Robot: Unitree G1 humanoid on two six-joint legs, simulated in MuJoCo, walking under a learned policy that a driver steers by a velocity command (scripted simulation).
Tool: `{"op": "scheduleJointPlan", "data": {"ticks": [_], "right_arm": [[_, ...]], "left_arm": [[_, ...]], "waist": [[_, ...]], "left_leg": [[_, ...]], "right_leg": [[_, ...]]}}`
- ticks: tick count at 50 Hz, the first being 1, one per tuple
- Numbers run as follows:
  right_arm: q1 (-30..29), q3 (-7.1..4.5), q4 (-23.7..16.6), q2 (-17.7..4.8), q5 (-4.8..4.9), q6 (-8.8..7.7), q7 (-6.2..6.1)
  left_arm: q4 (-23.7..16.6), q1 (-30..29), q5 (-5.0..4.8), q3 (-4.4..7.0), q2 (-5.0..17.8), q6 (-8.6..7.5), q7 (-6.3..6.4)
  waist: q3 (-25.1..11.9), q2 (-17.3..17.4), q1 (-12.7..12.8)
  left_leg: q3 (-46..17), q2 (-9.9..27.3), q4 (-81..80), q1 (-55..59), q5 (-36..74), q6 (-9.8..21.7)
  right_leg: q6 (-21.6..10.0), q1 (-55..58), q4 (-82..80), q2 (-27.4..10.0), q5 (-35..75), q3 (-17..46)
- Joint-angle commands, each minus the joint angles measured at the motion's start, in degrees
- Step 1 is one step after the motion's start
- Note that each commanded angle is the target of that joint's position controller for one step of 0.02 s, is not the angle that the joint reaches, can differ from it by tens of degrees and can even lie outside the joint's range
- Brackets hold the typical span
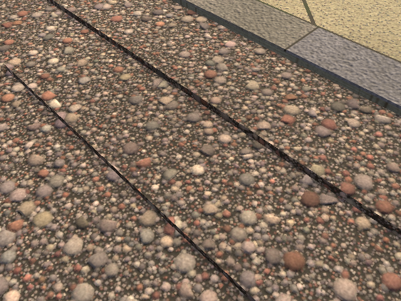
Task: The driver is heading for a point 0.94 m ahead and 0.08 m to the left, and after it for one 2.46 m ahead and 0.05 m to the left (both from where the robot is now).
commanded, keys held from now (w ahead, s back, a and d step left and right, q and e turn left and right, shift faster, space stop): w+q+shift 0.28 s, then w+shift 0.28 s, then w+e+shift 0.26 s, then e+shift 0.18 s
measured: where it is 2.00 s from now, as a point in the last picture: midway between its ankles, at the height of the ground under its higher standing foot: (118, 145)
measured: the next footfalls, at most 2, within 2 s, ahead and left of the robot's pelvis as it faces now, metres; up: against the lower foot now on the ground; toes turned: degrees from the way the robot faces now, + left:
right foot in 0.28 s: +0.53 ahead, -0.13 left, +0.04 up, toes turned +19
left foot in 0.70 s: +0.71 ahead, +0.28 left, +0.00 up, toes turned +24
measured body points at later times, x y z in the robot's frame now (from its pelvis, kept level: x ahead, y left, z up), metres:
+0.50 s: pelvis +0.45 +0.01 +0.07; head +0.47 +0.04 +0.52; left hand +0.36 +0.30 -0.05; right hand +0.75 -0.17 +0.01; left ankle +0.42 +0.10 -0.61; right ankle +0.49 -0.14 -0.66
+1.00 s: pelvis +0.86 +0.24 +0.03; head +0.90 +0.27 +0.48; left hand +1.00 +0.52 -0.07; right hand +0.87 -0.03 -0.08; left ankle +0.67 +0.26 -0.68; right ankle +1.03 +0.21 -0.61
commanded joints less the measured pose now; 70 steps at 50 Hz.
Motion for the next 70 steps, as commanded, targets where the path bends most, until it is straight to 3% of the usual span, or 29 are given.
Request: {"op": "scheduleJointPlan", "data": {"ticks": [1,9,12,13,14,15,16,19,23,30,32,34,35,36,37,39,46,47,48,50,52,53,54,55,56,58,61,65,70], "right_arm": [[0.5,-0.96,-3.7,-4.9,-0.08,-3.22,-1.05],[10.2,-1.89,-0.4,-8.1,1.12,-4.15,-1.5],[6.0,-2.5,-1.1,-11.1,1.15,-4.84,-1.7],[2.9,-2.88,-2.1,-13.3,0.97,-5.45,-1.14],[-2.1,-2.98,-3.3,-13.0,0.49,-6.4,-0.8],[1.8,-1.19,-5.5,-5.6,2.48,-6.59,-0.49],[1.8,0.67,-7.2,-3.8,2.4,-5.95,-0.1],[-5.1,0.66,-6.6,-5.3,-1.45,-4.1,0.86],[-9.6,2.16,-11.3,-1.5,-1.72,-1.98,2.52],[-18.5,2.97,-13.9,-4.2,-1.02,-1.47,4.88],[-15.1,2.13,-12.5,-6.0,-1.66,-1.9,3.7],[3.1,0.34,-6.3,-8.2,-2.69,-2.8,1.78],[11.6,-1.07,-4.0,-12.1,-3.54,-3.29,0.49],[17.1,-0.53,-3.3,-15.2,-3.92,-4.14,-0.28],[15.6,-1.85,-4.4,-18.8,-3.38,-4.0,-0.95],[4.2,-0.19,-5.4,-8.8,-2.62,-4.79,-0.57],[3.4,2.67,-0.7,0.1,-0.2,-7.39,-0.96],[2.6,2.84,-0.7,-0.1,-0.01,-7.62,-1.18],[-9.9,1.84,-4.8,-3.1,0.36,-6.27,-3.54],[-7.7,0.3,-5.2,-9.5,0.17,-5.67,-6.59],[-8.8,-0.6,-6.3,-11.6,0.95,-5.62,-7.09],[-7.5,1.23,-5.7,-4.6,0.82,-6.08,-5.19],[0.1,2.93,-8.7,0.2,-0.36,-6.68,-3.38],[4.6,2.27,-9.1,-5.1,-0.06,-7.24,-2.17],[1.2,1.66,-10.5,-7.7,1.09,-7.05,-1.69],[-3.4,1.28,-11.1,-6.8,-0.17,-5.77,-2.25],[-7.6,0.79,-12.5,-5.8,-0.62,-4.57,-2.66],[-14.9,1.96,-14.6,-0.1,0.74,-3.87,-3.03],[-15.8,-0.01,-13.9,-3.5,0.77,-3.41,-2.33]], "left_arm": [[-7.3,0.9,1.34,0.7,7.1,0.49,0.38],[-15.0,-20.4,-0.75,-1.6,5.0,2.05,-1.12],[-13.1,-13.4,-1.66,0.01,9.0,1.48,-0.04],[-9.6,-0.7,-2.1,2.23,13.6,1.28,0.79],[-6.1,11.8,-2.48,4.13,16.3,1.04,1.85],[-4.2,17.4,0.21,6.19,20.9,0.95,2.29],[-4.3,12.0,0.07,6.55,20.0,1.15,1.82],[-1.9,4.6,-0.29,5.06,10.4,0.96,1.29],[3.7,5.4,-0.79,4.44,8.9,-1.15,0.59],[7.0,7.6,-2.09,6.06,16.0,-1.46,-0.88],[7.7,8.2,-1.99,6.75,19.0,-0.52,-0.96],[7.7,8.3,-2.53,7.25,21.2,0.45,-0.98],[7.4,8.4,-2.24,6.26,17.1,0.42,-1.01],[5.3,6.1,-0.75,4.24,7.3,0.35,-0.79],[2.3,12.7,-4.81,4.07,7.7,-0.14,0.15],[4.6,6.6,-3.62,4.39,10.7,0.98,0.18],[-0.2,-5.2,-3.13,2.3,3.2,5.39,-2.15],[-1.8,-7.0,-2.51,1.36,2.0,5.2,-2.54],[-2.9,-3.8,-7.52,1.52,2.7,2.72,-3.06],[-2.2,-0.3,-5.95,3.31,7.0,1.0,-3.79],[3.0,20.9,-4.87,7.4,15.4,2.14,-3.6],[4.3,20.7,-4.91,7.29,16.4,3.07,-1.98],[-0.8,12.1,-1.61,7.0,20.0,2.44,-0.87],[-5.5,8.7,0.07,7.33,19.9,2.12,-1.14],[-8.0,3.6,-1.37,7.6,18.3,1.94,-1.17],[-9.2,-2.3,-5.13,6.64,14.1,1.68,-1.13],[-8.9,-3.6,-5.31,6.77,12.9,2.35,0.06],[-8.6,-4.4,-6.23,8.25,15.9,6.23,2.82],[-10.4,-5.2,-5.46,7.97,13.3,7.88,3.23]], "waist": [[4.9,-8.0,5.2],[2.2,0.4,-4.7],[-6.3,3.5,0.2],[-13.7,3.3,7.1],[-18.8,2.2,14.3],[-27.2,-13.9,12.7],[-32.0,-23.0,9.0],[-10.9,-3.7,6.8],[0.3,-4.4,1.6],[6.3,-3.7,0.5],[4.4,-3.6,-2.0],[-5.9,-1.2,-10.3],[-10.8,2.8,-13.2],[-11.1,15.5,-10.9],[-18.7,23.3,-7.1],[-5.2,5.9,-3.0],[3.4,4.1,2.8],[5.6,4.8,3.7],[5.8,6.3,7.3],[-3.6,5.8,8.7],[-14.0,3.7,17.6],[-8.6,-10.0,14.8],[-13.2,-21.5,5.5],[-26.2,-14.0,6.0],[-21.4,-5.4,4.5],[-8.8,5.2,-0.3],[-3.7,3.5,-1.4],[-8.7,-1.5,-0.2],[-10.3,-9.6,0.4]], "left_leg": [[-36.3,16.3,-31.5,5.5,1.4,7.2],[-26.2,10.6,-32.8,14.0,46.1,0.5],[-26.3,12.4,-21.8,15.6,68.3,-2.9],[-26.6,13.1,-10.2,13.0,69.7,-3.9],[-26.0,10.8,2.7,7.3,59.6,-5.3],[-19.1,4.5,23.1,-9.0,29.4,-7.7],[-15.4,5.0,30.4,-12.7,0.4,-7.7],[-13.4,13.0,26.8,-14.2,5.5,-6.7],[-16.8,16.6,17.6,-14.7,3.4,-7.9],[-4.7,16.2,-7.6,4.2,20.6,-9.5],[-4.6,15.4,-10.9,7.0,15.6,-8.8],[-1.4,11.4,-13.5,27.5,10.9,-8.4],[-9.3,18.6,-11.3,40.7,4.0,-9.2],[-20.6,29.5,-11.4,41.4,4.8,-14.8],[-44.2,38.9,-26.5,43.4,6.3,-12.9],[-31.4,33.6,-25.6,32.3,9.4,-10.0],[0.5,24.9,-30.3,18.4,61.1,-12.1],[3.5,23.7,-30.3,16.6,63.0,-12.5],[6.1,21.7,-28.7,10.7,62.4,-14.0],[4.7,22.8,-19.8,12.1,77.7,-14.6],[2.9,21.3,6.4,6.3,69.7,-16.2],[2.2,11.7,25.5,-3.9,2.8,-18.0],[-5.8,4.6,46.8,-14.9,-14.5,-18.7],[-17.9,6.0,50.7,-15.1,-12.3,-18.1],[-17.8,7.2,46.2,-17.4,-8.4,-16.3],[-16.4,10.3,37.5,-16.9,-5.6,-16.1],[-15.3,11.6,23.1,-10.2,-4.7,-18.2],[-10.8,6.0,-3.2,-1.7,8.2,-19.9],[-15.9,7.2,-15.1,6.2,16.7,-18.6]], "right_leg": [[1.2,-21.7,-2.0,-4.3,-1.3,1.5],[2.5,-13.2,-46.2,0.7,16.0,-7.9],[0.5,7.2,-53.7,5.0,14.2,-6.7],[-0.7,21.6,-53.4,5.6,8.8,-5.8],[-1.5,35.5,-55.2,0.7,7.0,-1.1],[-6.1,51.4,-61.2,-13.8,-18.1,19.5],[-8.6,50.4,-68.3,-21.3,-25.7,39.1],[-8.1,27.2,-69.9,-15.8,-14.4,25.6],[-8.0,12.1,-76.8,-15.4,-8.6,16.4],[-5.3,5.0,-88.8,-10.9,6.2,-4.4],[-5.5,13.2,-80.0,-11.3,27.9,-4.9],[-5.6,11.0,-52.9,-7.7,42.6,-7.2],[-4.8,-1.5,-32.6,-3.7,24.4,-5.8],[-5.1,-11.9,-7.7,1.3,-17.5,-1.0],[-5.0,-20.2,0.2,5.2,-12.8,3.8],[-4.8,-26.3,-1.0,-1.4,0.7,0.6],[-3.0,-24.7,-10.4,-1.3,2.9,-9.0],[-3.6,-22.7,-18.7,-1.3,4.1,-10.7],[-2.9,-14.6,-30.6,-1.0,7.7,-9.6],[-2.4,1.5,-41.4,5.6,14.0,-15.0],[-6.1,29.5,-49.9,8.0,25.2,-9.0],[-8.6,34.6,-56.9,3.7,34.9,-1.1],[-18.9,38.6,-56.0,-9.7,63.3,25.7],[-26.0,42.0,-60.8,-15.7,58.9,37.9],[-25.6,36.3,-65.0,-13.8,38.3,38.8],[-21.5,20.4,-69.2,-8.2,28.4,32.7],[-18.3,7.3,-69.1,-1.4,40.7,21.2],[-11.2,3.5,-65.5,5.9,39.1,15.7],[-6.8,4.9,-60.1,4.5,21.6,24.4]]}}
Over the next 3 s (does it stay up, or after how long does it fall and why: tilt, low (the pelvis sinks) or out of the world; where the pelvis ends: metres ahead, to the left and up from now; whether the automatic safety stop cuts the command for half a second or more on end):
stays up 1.35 0.34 0.08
